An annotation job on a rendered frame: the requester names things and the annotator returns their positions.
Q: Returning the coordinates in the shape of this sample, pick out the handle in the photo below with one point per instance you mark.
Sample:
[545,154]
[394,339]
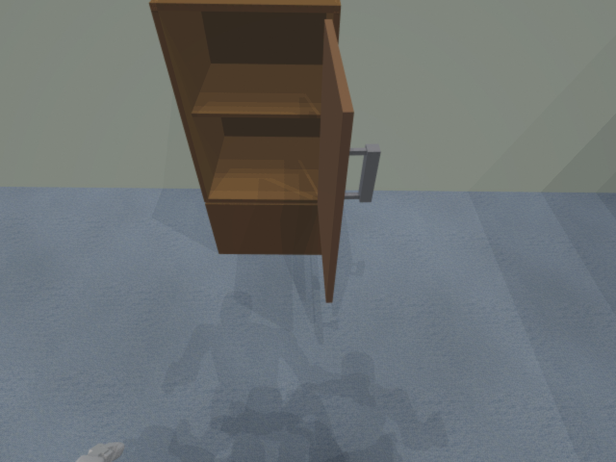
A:
[369,170]

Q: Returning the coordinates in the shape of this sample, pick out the left robot hand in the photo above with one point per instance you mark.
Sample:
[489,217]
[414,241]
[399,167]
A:
[103,453]

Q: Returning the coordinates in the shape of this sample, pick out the cupboard door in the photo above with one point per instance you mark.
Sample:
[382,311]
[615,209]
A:
[335,136]

